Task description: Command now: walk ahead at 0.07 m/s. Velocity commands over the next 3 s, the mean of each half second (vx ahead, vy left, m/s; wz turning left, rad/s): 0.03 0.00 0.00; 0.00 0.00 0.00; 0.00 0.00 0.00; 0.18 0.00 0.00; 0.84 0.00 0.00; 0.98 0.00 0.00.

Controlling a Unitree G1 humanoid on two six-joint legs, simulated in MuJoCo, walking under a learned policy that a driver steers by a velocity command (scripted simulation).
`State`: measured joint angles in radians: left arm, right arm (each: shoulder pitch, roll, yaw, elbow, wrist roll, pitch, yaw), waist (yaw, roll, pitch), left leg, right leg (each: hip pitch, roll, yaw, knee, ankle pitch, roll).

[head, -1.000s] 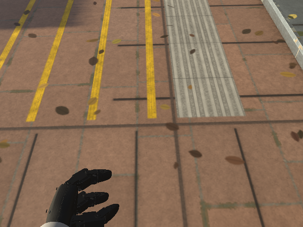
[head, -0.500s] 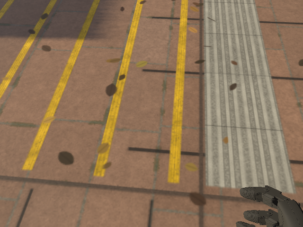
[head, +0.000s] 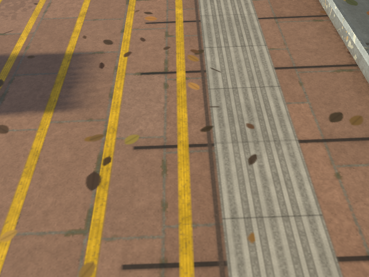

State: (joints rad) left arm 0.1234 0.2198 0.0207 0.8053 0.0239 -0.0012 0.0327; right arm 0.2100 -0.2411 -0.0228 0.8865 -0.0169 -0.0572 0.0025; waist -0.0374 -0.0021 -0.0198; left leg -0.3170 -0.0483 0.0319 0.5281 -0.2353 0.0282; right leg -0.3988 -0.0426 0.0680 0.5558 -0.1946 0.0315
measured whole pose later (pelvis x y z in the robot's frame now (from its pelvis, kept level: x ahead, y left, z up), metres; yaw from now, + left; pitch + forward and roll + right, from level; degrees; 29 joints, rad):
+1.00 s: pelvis +0.04 -0.02 +0.00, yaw +0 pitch -1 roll +0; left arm 0.17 0.19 0.04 1.08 0.00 0.01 0.04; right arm 0.26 -0.17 -0.03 1.09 0.00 -0.01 -0.05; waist 0.00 0.00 0.04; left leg -0.20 0.01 0.01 0.52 -0.30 -0.01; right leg -0.27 0.01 0.03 0.52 -0.23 0.00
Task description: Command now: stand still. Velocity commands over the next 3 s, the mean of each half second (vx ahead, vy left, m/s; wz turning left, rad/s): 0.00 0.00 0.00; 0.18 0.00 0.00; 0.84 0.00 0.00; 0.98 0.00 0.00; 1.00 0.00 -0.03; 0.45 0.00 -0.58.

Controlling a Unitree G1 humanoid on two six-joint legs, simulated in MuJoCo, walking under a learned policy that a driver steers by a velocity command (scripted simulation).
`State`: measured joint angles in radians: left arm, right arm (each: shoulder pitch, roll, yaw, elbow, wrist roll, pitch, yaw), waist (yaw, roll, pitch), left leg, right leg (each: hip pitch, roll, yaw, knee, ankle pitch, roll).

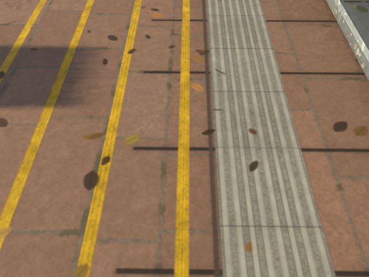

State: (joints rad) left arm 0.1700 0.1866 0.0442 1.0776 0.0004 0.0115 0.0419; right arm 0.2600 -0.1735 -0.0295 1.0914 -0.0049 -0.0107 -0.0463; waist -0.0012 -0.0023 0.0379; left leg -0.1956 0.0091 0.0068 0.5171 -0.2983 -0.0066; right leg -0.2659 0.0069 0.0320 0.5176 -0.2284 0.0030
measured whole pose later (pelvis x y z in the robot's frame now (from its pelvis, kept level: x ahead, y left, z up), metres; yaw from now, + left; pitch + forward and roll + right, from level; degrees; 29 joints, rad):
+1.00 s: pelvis +0.05 -0.02 +0.00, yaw +0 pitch +2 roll -1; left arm 0.23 0.20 0.04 1.04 -0.02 -0.09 0.00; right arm 0.43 -0.21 -0.06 1.07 0.02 -0.07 -0.02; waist -0.02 0.05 -0.04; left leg -0.14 0.05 -0.01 0.43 -0.34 0.00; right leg -0.36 -0.03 -0.06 0.70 -0.39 -0.07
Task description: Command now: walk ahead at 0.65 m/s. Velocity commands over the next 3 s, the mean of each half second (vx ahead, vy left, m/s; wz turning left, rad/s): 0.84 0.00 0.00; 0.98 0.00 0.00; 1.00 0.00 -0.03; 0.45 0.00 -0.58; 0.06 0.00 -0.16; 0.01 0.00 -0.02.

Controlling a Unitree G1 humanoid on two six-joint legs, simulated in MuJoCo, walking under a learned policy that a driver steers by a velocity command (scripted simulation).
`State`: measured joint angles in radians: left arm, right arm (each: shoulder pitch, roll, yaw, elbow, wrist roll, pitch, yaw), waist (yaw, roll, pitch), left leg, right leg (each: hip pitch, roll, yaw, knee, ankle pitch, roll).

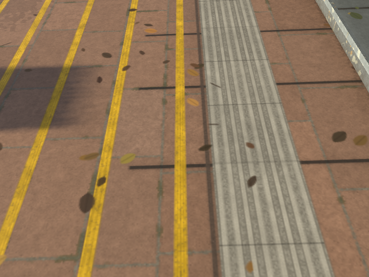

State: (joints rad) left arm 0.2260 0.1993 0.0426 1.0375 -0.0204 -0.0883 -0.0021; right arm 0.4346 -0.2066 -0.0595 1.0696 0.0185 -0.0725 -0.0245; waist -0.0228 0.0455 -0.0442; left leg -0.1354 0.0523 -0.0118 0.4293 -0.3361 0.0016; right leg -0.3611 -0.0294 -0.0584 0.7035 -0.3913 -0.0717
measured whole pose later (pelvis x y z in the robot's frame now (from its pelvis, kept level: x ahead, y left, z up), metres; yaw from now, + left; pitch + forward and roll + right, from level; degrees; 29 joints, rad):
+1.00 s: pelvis +0.78 +0.00 -0.03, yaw +1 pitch +1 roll -1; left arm 0.01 0.22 0.01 0.78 0.04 -0.09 -0.02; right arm 0.49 -0.22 -0.03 1.03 -0.02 -0.09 -0.01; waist -0.04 0.01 0.05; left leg 0.09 -0.04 0.02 0.79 -0.41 0.09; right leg -0.53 0.05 -0.13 0.59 -0.09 -0.14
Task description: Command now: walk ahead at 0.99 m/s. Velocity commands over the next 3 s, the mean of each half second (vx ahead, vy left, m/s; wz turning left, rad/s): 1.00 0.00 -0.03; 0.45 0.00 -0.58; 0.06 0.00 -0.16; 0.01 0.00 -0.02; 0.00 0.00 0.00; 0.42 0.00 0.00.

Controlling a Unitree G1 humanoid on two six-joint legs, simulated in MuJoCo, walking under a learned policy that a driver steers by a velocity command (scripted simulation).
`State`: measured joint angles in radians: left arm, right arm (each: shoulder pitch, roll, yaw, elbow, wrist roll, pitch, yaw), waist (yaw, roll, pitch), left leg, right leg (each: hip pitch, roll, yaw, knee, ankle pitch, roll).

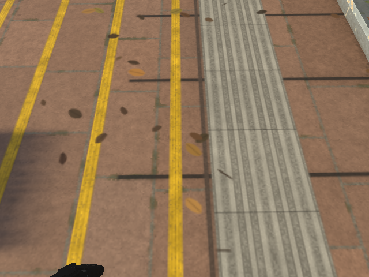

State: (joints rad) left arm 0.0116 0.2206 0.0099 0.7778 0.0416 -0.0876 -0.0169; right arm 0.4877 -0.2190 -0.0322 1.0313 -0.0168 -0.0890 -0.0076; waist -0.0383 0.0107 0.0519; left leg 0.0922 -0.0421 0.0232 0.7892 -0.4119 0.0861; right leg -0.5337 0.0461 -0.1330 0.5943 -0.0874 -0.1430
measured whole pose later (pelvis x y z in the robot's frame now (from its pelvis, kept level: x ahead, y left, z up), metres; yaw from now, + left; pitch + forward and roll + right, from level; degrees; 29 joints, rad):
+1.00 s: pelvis +0.85 +0.01 +0.01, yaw -19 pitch +2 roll +0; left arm 0.20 0.28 0.06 0.71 0.01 -0.04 -0.02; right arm 0.04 -0.26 -0.02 0.67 0.00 -0.05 -0.04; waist 0.04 0.01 0.07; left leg -0.61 0.02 -0.11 1.35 -0.46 -0.05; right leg -0.45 0.17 0.01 0.52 -0.09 -0.15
